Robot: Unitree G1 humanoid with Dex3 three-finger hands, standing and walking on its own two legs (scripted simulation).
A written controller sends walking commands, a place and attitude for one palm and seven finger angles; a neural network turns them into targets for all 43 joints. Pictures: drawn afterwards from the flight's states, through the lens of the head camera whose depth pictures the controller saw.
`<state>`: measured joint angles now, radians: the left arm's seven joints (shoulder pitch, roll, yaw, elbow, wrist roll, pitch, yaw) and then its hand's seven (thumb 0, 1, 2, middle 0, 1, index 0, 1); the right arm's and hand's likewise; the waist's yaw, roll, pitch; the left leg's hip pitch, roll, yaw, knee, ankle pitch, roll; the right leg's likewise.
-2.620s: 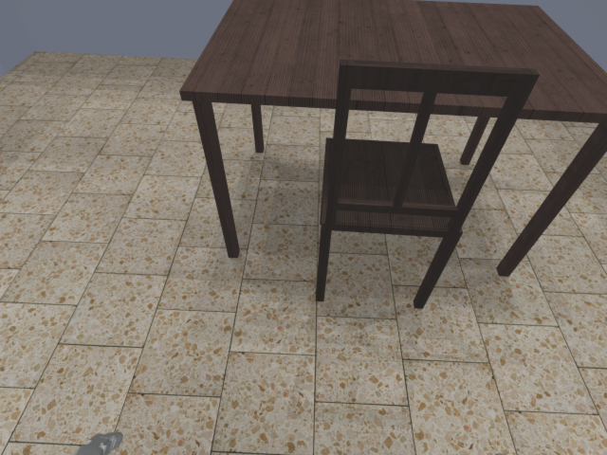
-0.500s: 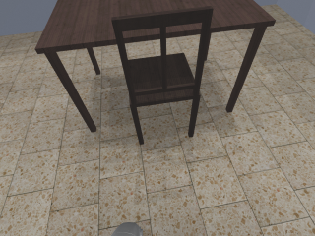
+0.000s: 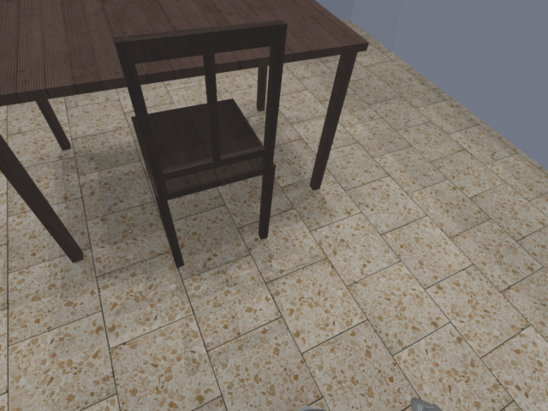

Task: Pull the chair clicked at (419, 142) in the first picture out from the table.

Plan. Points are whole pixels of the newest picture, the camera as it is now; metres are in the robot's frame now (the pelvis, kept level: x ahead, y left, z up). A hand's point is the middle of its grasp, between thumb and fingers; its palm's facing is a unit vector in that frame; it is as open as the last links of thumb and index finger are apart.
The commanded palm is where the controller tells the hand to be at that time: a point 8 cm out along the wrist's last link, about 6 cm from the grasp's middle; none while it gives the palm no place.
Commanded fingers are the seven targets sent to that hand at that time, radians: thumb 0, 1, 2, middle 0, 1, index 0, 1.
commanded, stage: walk to a spot facing it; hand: left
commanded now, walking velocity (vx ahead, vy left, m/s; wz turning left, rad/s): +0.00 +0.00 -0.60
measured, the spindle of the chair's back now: (213, 113) +0.81 +0.24 -0.07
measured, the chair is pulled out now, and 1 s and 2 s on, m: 0.00 0.00 0.00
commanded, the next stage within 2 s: turn to face it in 1.72 s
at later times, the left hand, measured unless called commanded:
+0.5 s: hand (214, 392) +0.17 +0.11 -0.15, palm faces -0.33 -0.91 -0.26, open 7.4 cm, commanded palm none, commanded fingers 0.00 0.90 0.90 -0.20 -0.30 -0.20 -0.30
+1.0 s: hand (201, 366) +0.21 +0.14 -0.18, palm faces -0.52 -0.84 -0.16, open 7.4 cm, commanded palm none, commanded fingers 0.00 0.90 0.90 -0.20 -0.30 -0.20 -0.30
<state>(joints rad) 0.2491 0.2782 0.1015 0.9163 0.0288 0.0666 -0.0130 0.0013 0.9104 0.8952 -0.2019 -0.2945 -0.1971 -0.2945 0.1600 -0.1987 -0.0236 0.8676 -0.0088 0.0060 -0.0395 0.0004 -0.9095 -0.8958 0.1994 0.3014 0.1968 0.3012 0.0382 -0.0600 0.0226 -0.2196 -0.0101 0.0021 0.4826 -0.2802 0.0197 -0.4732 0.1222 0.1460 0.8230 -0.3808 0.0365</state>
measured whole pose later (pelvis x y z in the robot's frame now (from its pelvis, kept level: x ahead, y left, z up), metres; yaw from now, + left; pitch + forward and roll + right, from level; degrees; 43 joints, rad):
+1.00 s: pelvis +0.09 -0.02 +0.01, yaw -37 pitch +0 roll -2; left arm 0.34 0.26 0.11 0.99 0.04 0.04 -0.05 0.01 0.91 0.90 -0.20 -0.29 -0.19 -0.29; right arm 0.29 -0.16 -0.01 0.89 -0.02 -0.06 -0.02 0.00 -0.91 -0.90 0.20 0.30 0.20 0.30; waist 0.03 -0.06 -0.01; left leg -0.13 0.06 0.16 0.44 -0.31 0.02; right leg -0.51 0.00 0.01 1.12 -0.28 0.02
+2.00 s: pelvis +0.36 -0.29 -0.01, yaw -67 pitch +1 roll -2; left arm 0.42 0.18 0.05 1.03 0.02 -0.03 0.04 0.00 0.91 0.90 -0.20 -0.29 -0.20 -0.29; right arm 0.05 -0.16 -0.02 0.89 -0.01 -0.04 -0.01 0.00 -0.91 -0.90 0.20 0.30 0.19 0.30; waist 0.07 -0.01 0.04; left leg -0.38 0.02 0.06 0.59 -0.20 0.00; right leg -0.13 0.10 0.12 0.54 -0.39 -0.03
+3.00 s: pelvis +0.33 -0.36 +0.01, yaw -36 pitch +0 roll +3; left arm 0.22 0.20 0.05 0.90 0.01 0.03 0.03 0.00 0.91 0.90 -0.20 -0.29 -0.20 -0.29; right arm 0.23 -0.30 -0.12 0.92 -0.02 0.06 0.01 0.00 -0.91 -0.90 0.20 0.30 0.19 0.30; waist -0.03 0.04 0.04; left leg -0.55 -0.06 -0.07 1.13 -0.35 -0.07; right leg -0.17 -0.02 -0.05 0.43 -0.28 -0.06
